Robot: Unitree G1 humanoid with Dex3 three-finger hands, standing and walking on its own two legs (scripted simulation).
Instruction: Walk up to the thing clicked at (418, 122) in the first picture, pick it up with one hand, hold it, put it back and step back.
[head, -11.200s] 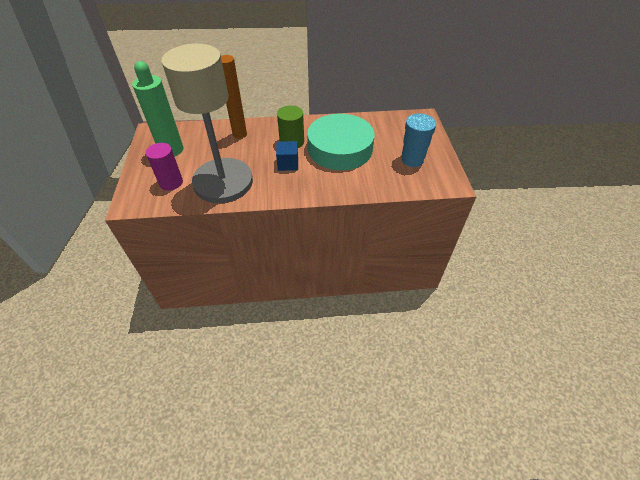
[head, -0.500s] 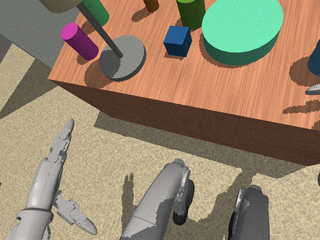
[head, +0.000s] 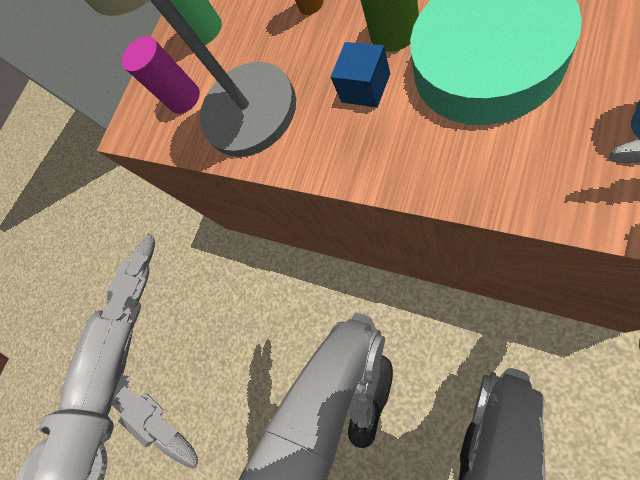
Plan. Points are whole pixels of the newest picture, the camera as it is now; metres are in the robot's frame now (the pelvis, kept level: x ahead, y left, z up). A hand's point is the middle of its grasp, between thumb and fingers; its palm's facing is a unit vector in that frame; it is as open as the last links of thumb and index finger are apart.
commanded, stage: close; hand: right
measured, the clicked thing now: out of the picture +0.59 -0.22 -0.03
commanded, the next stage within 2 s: settle in 0.70 s
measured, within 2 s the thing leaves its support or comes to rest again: leaves its support in 1.12 s
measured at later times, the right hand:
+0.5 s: hand out of the picture +0.55 -0.21 -0.01, palm faces +0.21 +0.98 +0.00, open 10.8 cm
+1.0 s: hand out of the picture +0.56 -0.21 -0.01, palm faces +0.18 +0.98 -0.01, open 10.8 cm
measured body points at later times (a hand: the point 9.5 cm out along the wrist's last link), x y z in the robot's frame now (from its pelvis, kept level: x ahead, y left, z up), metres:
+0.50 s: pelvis +0.00 +0.00 +0.01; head +0.19 -0.07 +0.41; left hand +0.17 +0.27 +0.11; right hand +0.53 -0.27 +0.00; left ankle +0.09 +0.12 -0.54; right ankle +0.03 -0.12 -0.54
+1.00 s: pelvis +0.00 +0.00 +0.01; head +0.20 -0.07 +0.41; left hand +0.17 +0.26 +0.10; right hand +0.54 -0.27 +0.00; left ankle +0.09 +0.12 -0.54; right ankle +0.03 -0.12 -0.54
